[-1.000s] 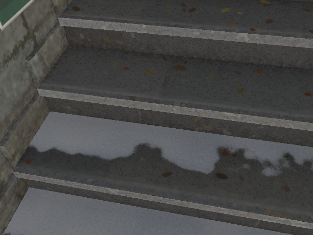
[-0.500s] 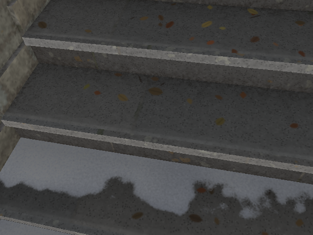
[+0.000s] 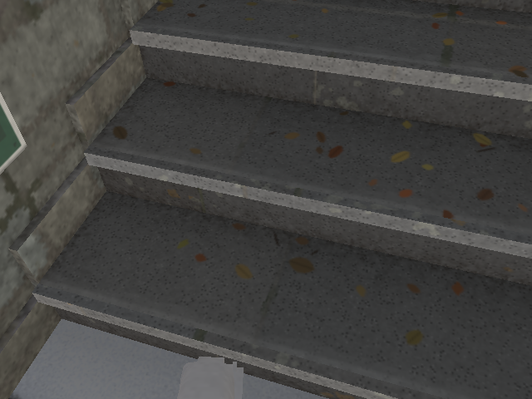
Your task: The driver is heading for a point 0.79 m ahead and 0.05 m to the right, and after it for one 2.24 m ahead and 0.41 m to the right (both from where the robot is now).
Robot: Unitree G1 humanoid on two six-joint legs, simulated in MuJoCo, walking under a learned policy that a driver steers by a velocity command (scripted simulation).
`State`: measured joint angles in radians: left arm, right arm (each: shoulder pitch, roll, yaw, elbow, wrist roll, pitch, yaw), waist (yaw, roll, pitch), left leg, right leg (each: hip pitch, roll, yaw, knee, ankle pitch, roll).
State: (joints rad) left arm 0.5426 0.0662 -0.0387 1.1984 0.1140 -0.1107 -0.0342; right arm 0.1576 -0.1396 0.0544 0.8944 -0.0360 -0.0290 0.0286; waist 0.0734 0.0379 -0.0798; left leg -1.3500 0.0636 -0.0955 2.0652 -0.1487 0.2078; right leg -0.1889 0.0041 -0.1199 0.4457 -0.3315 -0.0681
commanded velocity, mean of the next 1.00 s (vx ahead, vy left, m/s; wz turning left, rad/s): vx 0.49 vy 0.00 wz -0.17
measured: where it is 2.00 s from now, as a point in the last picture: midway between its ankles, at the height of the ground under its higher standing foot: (302, 158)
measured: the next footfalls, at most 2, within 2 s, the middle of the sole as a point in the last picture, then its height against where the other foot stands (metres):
left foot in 0.20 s outside the picture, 0.16 m higher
right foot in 0.78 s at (302, 311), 0.16 m higher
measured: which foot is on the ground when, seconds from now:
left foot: up 0.00-0.18, down 0.20-0.82, up 0.84-1.00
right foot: down 0.00-0.24, up 0.26-0.76, down 0.78-1.00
